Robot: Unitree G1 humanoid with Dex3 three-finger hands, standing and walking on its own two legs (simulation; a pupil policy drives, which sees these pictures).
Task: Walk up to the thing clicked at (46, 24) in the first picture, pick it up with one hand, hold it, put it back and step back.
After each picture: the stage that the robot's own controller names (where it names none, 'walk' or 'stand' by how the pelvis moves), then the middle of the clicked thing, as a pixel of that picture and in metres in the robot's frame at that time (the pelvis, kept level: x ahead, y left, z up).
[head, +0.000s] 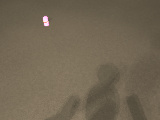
stand; (45, 21) +1.90 +0.52 -0.72
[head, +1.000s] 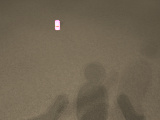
walk; (57, 25) +1.81 +0.26 -0.70
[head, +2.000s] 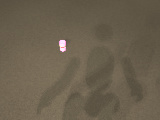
walk; (62, 45) +1.26 +0.18 -0.71
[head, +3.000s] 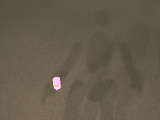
walk; (56, 83) +0.81 +0.20 -0.72
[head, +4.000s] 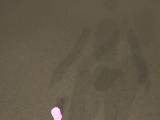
walk; (56, 114) +0.50 +0.22 -0.69
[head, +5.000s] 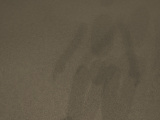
stand; out of the picture +0.32 +0.17 -0.71
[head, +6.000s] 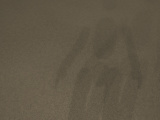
stand; out of the picture +0.32 +0.18 -0.72
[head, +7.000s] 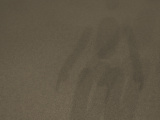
stand; out of the picture +0.32 +0.19 -0.73
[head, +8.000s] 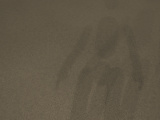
stand; out of the picture +0.31 +0.19 -0.73
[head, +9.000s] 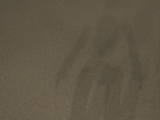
go down; out of the picture +0.30 +0.19 -0.73
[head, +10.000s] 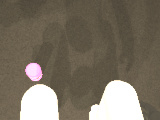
go down; (34, 72) +0.41 +0.18 -0.35
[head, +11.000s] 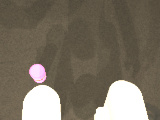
go down; (38, 73) +0.41 +0.18 -0.33
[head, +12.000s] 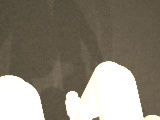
close in; out of the picture +0.41 +0.22 -0.23
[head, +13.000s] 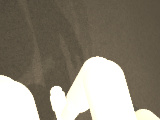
close; out of the picture +0.40 +0.23 -0.23
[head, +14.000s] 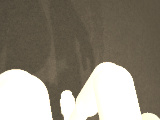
lift; out of the picture +0.35 +0.22 -0.20
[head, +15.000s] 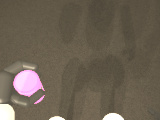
lift; (31, 88) +0.32 +0.17 +0.01
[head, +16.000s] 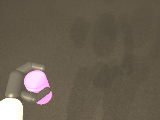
hold; (39, 88) +0.33 +0.16 +0.03
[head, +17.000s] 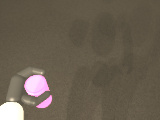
hold; (39, 92) +0.32 +0.16 +0.01
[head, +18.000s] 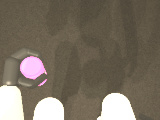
crouch; (35, 72) +0.38 +0.16 -0.08
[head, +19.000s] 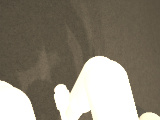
lower; out of the picture +0.42 +0.24 -0.23
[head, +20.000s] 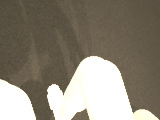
lower; out of the picture +0.42 +0.25 -0.24
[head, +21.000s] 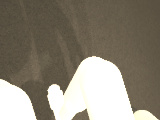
lower; out of the picture +0.42 +0.25 -0.23
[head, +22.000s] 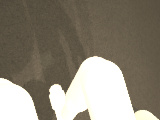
lower; out of the picture +0.42 +0.25 -0.23
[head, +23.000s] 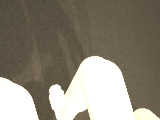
loosen; out of the picture +0.42 +0.24 -0.23
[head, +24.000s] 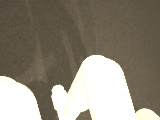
withdraw; out of the picture +0.40 +0.22 -0.23
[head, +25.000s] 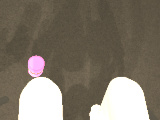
walk; (36, 67) +0.41 +0.17 -0.28
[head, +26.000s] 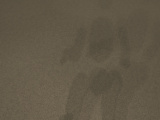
stand; out of the picture +0.33 +0.15 -0.65
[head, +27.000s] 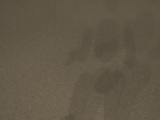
stand; out of the picture +0.34 +0.16 -0.67
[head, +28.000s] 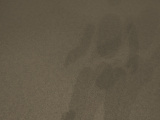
stand; out of the picture +0.34 +0.15 -0.68
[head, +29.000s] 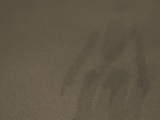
walk; out of the picture +0.35 +0.16 -0.72
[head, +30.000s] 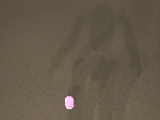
walk; (69, 102) +0.50 +0.11 -0.70
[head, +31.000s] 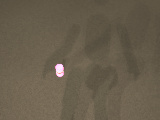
walk; (59, 70) +0.79 +0.16 -0.70
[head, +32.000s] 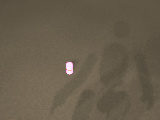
stand; (69, 68) +1.00 +0.14 -0.71
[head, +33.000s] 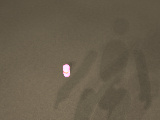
stand; (66, 70) +0.99 +0.17 -0.73
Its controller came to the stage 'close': yes
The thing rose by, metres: 0.72
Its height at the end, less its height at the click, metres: +0.00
